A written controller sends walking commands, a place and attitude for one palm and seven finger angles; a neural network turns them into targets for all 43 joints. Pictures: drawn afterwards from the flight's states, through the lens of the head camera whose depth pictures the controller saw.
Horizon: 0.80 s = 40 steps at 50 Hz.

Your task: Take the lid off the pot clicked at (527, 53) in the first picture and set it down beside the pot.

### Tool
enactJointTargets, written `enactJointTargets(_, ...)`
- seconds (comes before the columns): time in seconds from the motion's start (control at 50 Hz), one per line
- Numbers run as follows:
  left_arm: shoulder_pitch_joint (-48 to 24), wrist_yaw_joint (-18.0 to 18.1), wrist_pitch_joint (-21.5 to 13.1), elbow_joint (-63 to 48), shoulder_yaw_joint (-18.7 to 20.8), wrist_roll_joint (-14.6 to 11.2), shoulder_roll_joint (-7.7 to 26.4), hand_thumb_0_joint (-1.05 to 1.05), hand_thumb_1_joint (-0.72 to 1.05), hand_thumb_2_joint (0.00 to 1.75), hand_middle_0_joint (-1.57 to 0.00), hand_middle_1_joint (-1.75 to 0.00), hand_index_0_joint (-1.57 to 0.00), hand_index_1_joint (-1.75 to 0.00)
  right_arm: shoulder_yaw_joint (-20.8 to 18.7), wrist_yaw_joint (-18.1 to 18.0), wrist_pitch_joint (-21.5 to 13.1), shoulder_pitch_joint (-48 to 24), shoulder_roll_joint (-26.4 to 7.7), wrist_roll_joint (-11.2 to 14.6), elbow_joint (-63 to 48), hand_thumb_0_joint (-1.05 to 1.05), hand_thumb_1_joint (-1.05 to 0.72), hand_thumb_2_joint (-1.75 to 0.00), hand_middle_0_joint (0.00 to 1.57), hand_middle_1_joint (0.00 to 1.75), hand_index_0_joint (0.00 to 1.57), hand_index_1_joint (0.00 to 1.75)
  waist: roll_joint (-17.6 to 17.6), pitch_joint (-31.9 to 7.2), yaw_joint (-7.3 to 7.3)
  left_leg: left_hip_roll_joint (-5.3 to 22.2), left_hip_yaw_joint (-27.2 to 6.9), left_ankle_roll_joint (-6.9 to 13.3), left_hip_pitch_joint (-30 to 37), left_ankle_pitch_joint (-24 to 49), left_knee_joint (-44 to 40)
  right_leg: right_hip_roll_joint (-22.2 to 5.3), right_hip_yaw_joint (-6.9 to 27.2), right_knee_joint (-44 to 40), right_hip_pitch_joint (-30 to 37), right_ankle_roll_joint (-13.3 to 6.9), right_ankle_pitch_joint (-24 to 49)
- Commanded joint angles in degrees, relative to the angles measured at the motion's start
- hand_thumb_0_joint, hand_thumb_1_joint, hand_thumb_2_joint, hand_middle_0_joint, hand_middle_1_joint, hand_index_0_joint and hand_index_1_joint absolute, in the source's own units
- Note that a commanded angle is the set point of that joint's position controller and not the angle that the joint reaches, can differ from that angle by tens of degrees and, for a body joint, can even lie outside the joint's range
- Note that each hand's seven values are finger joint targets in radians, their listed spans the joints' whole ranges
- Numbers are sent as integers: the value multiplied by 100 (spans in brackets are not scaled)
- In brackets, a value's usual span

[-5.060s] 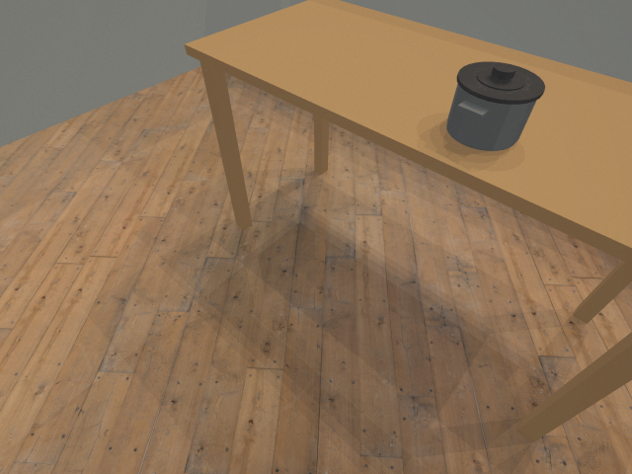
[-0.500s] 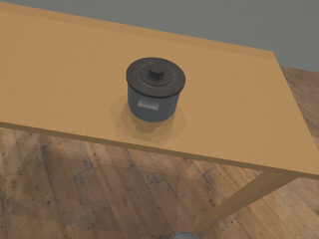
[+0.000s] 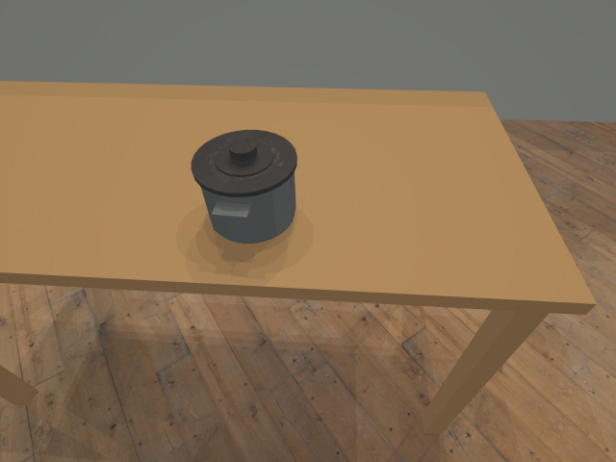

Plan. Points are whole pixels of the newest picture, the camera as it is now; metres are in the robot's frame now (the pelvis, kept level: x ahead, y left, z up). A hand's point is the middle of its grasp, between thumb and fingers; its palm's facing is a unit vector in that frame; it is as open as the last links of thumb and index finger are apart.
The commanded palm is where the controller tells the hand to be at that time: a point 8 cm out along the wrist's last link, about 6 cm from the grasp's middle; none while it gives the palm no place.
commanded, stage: come to a stop and stand still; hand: left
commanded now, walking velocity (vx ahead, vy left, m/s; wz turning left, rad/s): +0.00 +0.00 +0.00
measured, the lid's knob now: (242, 149) +0.52 +0.12 +0.15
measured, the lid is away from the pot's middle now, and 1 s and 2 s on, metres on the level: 0.00 0.00 0.00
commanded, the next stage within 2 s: look again from close up in 0.28 s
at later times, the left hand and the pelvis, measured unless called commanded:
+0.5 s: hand out of the picture -0.01 +0.16 -0.18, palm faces +0.03 -0.98 -0.18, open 7.3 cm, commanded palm none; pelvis +0.02 +0.00 -0.01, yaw -1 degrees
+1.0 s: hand out of the picture +0.04 +0.23 -0.18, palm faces +0.00 -0.97 -0.24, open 7.3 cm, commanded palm none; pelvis +0.02 +0.03 -0.01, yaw -1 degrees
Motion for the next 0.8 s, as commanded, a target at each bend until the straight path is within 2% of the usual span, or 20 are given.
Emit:
enactJointTargets(0.0,254,64,-105,-97,133,-31,665,0,90,90,-20,-30,-20,-30,9,-57,-138,138,-307,-13,-59,0,-90,-90,20,30,20,30,-384,583,90,124,-177,90,423,445,-107,-798,669,-847,-849,-163,713)
enactJointTargets(0.12,392,71,-86,-22,162,-30,638,0,90,90,-20,-30,-20,-30,8,-97,-125,95,-208,-6,-24,0,-90,-90,20,30,20,30,-388,658,149,128,-148,87,351,422,-29,-739,641,-831,-701,-149,862)
enactJointTargets(0.14,385,76,-87,-18,162,-22,595,0,90,90,-20,-30,-20,-30,4,-103,-127,90,-224,-13,-35,0,-90,-90,20,30,20,30,-266,655,124,129,-151,85,381,472,-17,-750,655,-794,-729,-155,925)
enactJointTargets(0.28,444,84,-92,-15,174,-1,543,0,90,90,-20,-30,-20,-30,-10,-126,-153,-25,-244,-4,-70,0,-90,-90,20,30,20,30,-176,448,148,175,-197,122,521,781,8,-710,543,-564,-550,-119,1467)
enactJointTargets(0.34,456,83,-92,-20,181,-4,561,0,90,90,-20,-30,-20,-30,-9,-134,-169,-102,-319,1,-117,0,-90,-90,20,30,20,30,-278,362,169,191,-232,152,531,982,33,-707,507,-488,-408,-86,1786)
enactJointTargets(0.36,1025,301,-321,102,170,146,694,0,90,90,-20,-30,-20,-30,23,-46,-275,-852,-438,37,-620,0,-90,-90,20,30,20,30,-740,675,523,75,150,19,-171,245,1510,-1140,1256,-639,-538,429,4991)
enactJointTargets(0.38,789,278,-386,-177,174,155,889,0,90,90,-20,-30,-20,-30,30,0,-219,-464,-145,7,-852,0,-90,-90,20,30,20,30,-877,382,109,-108,-81,162,-632,-1063,1743,-1404,1103,-218,-70,303,5737)
enactJointTargets(0.4,615,253,-392,-291,145,161,830,0,90,90,-20,-30,-20,-30,27,11,-224,-350,-157,19,-869,0,-90,-90,20,30,20,30,-903,98,72,-2,-22,228,-653,-1201,1728,-1309,878,12,160,-136,5460)
enactJointTargets(0.42,470,207,-349,-413,177,125,911,0,90,90,-20,-30,-20,-30,4,35,-218,-247,-183,13,-945,0,-90,-90,20,30,20,30,-442,-313,122,-85,140,177,-433,-1072,1525,-1349,937,136,348,-484,4627)
enactJointTargets(0.44,357,205,-337,-569,182,98,922,0,90,90,-20,-30,-20,-30,23,36,-234,-241,-169,23,-1019,0,-90,-90,20,30,20,30,-536,-295,25,-152,184,169,-218,-810,1146,-1196,840,195,120,-530,4012)
enactJointTargets(0.46,280,207,-307,-612,159,86,862,0,90,90,-20,-30,-20,-30,19,26,-268,-178,-246,23,-1010,0,-90,-90,20,30,20,30,-564,-153,-15,-104,129,195,90,-320,666,-1037,739,371,-189,-427,3544)
enactJointTargets(0.48,342,216,-269,-656,133,83,760,0,90,90,-20,-30,-20,-30,-2,11,-313,-33,-426,8,-984,0,-90,-90,20,30,20,30,-294,-140,0,126,-152,293,364,674,480,-757,602,628,-402,-268,3051)
enactJointTargets(0.5,518,222,-227,-674,119,82,681,0,90,90,-20,-30,-20,-30,-16,-16,-325,-11,-596,-1,-971,0,-90,-90,20,30,20,30,-131,-180,115,367,-317,411,476,1460,629,-595,521,569,-515,-184,2309)
enactJointTargets(0.52,500,208,-168,-691,112,62,682,0,90,90,-20,-30,-20,-30,-14,-42,-317,-43,-675,0,-1014,0,-90,-90,20,30,20,30,304,-198,144,470,-484,454,590,1839,630,-462,383,568,-608,-150,1560)
enactJointTargets(0.54,540,209,-116,-684,103,59,661,0,90,90,-20,-30,-20,-30,7,-54,-296,-130,-702,0,-1035,0,-90,-90,20,30,20,30,576,26,180,556,-713,555,409,1974,523,-369,291,502,-642,-113,775)
enactJointTargets(0.56,580,210,-89,-669,92,72,662,0,90,90,-20,-30,-20,-30,16,-57,-282,-219,-720,3,-1074,0,-90,-90,20,30,20,30,475,272,228,561,-765,589,186,1907,460,-315,297,382,-664,-113,425)
enactJointTargets(0.6,580,199,-76,-659,71,75,715,0,90,90,-20,-30,-20,-30,38,-48,-271,-336,-695,7,-1109,0,-90,-90,20,30,20,30,15,408,253,410,-627,513,29,1302,458,-395,439,188,-628,-145,517)
enactJointTargets(0.64,396,171,-48,-782,91,65,821,0,90,90,-20,-30,-20,-30,26,-36,-259,-336,-718,-4,-1177,0,-90,-90,20,30,20,30,-24,334,197,337,-617,453,110,859,362,-440,428,216,-675,-137,555)
enactJointTargets(0.72,300,143,-15,-889,102,50,961,0,90,90,-20,-30,-20,-30,40,-18,-284,-386,-773,-4,-1194,0,-90,-90,20,30,20,30,106,141,251,347,-678,475,209,766,112,-430,345,268,-557,-69,410)
enactJointTargets(0.78,278,139,-9,-905,85,62,981,0,90,90,-20,-30,-20,-30,42,-10,-275,-443,-801,0,-1205,0,-90,-90,20,30,20,30,24,235,245,323,-674,469,170,683,50,-473,379,203,-585,-43,380)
